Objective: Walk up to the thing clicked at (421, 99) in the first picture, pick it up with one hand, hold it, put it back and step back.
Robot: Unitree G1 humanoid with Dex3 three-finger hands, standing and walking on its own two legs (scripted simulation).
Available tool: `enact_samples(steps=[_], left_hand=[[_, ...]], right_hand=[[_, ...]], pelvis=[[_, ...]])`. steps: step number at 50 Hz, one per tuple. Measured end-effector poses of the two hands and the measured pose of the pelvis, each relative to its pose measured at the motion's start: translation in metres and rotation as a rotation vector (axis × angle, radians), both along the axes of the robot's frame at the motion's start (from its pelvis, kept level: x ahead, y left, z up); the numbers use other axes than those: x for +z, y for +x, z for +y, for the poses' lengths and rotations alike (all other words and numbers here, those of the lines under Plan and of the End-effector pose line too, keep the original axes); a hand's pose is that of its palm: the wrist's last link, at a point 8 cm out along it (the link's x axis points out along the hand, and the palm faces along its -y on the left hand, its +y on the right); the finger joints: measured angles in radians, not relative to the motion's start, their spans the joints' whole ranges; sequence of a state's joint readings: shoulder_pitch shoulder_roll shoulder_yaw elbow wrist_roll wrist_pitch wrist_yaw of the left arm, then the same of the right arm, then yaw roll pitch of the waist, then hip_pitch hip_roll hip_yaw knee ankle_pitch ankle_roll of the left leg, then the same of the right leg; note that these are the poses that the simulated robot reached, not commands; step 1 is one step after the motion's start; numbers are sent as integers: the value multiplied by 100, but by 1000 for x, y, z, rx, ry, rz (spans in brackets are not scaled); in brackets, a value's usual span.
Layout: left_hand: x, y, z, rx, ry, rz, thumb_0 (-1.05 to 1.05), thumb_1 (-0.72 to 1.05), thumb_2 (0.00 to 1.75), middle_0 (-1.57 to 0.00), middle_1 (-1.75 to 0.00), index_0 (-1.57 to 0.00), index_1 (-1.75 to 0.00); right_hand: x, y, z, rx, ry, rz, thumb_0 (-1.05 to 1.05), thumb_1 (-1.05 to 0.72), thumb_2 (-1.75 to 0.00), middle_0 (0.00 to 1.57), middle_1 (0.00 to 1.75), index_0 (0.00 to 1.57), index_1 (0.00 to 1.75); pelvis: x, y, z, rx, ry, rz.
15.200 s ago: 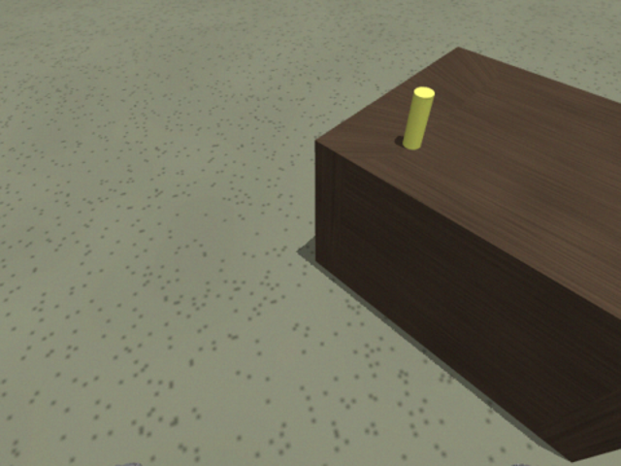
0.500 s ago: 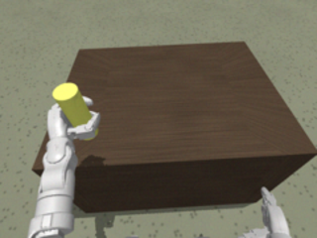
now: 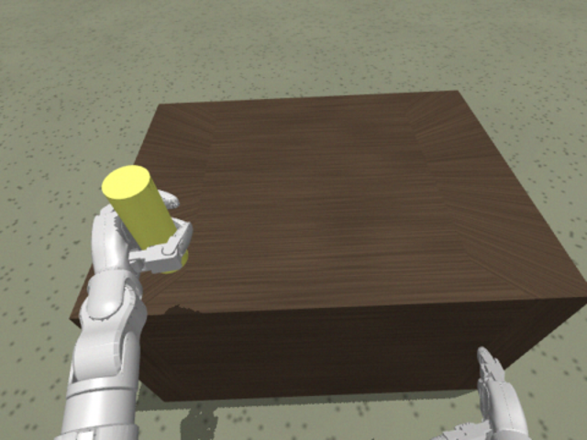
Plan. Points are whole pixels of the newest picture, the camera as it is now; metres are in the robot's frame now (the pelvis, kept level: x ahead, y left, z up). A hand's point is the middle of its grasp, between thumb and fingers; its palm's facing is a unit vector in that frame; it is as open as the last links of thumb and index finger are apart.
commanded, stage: hold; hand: left
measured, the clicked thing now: (151, 225) +0.34 +0.19 +0.15
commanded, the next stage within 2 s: none
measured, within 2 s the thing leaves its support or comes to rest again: neither
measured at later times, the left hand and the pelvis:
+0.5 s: hand (167, 236) +0.33 +0.17 +0.13, palm faces +0.21 -0.98 +0.02, open 6.7 cm; pelvis +0.01 +0.00 +0.00, yaw +1 degrees
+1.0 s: hand (159, 235) +0.33 +0.18 +0.14, palm faces +0.23 -0.97 +0.01, open 6.7 cm; pelvis +0.01 +0.00 +0.01, yaw +0 degrees
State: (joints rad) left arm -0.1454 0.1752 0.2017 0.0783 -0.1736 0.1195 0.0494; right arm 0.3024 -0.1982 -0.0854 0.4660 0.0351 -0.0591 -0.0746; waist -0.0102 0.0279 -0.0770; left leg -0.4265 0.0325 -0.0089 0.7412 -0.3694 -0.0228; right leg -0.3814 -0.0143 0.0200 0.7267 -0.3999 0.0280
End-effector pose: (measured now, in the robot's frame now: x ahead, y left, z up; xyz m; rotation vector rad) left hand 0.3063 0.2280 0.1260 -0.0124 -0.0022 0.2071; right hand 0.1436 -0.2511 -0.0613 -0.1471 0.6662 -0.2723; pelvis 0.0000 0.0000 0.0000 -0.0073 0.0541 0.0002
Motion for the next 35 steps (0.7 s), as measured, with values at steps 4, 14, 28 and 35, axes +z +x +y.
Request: enact_samples(steps=[4,14,28,35], left_hand=[[4,-1,0,1,0,-2,1,-6,119,-89,-112,-94,-113],[10,-5,-5,-9,-4,-6,0,-6,119,-89,-112,-94,-113],[11,-10,-3,9,-1,11,0,-6,119,-89,-112,-94,-113],[23,-10,-2,-1,0,-27,0,-6,119,-89,-112,-94,-113]], right_hand=[[1,2,1,3,3,-8,-1,53,-5,5,5,6,5],[3,9,3,20,8,-27,-1,53,-5,5,5,5,5],[8,9,-2,20,-4,-43,-1,53,-5,5,5,6,5],[6,8,2,30,4,-41,-1,52,-5,5,5,5,5]], pelvis=[[1,2,0,2,0,-3],[3,6,-1,5,1,-14],[5,5,-2,10,2,-27],[6,4,-1,12,1,-29]])
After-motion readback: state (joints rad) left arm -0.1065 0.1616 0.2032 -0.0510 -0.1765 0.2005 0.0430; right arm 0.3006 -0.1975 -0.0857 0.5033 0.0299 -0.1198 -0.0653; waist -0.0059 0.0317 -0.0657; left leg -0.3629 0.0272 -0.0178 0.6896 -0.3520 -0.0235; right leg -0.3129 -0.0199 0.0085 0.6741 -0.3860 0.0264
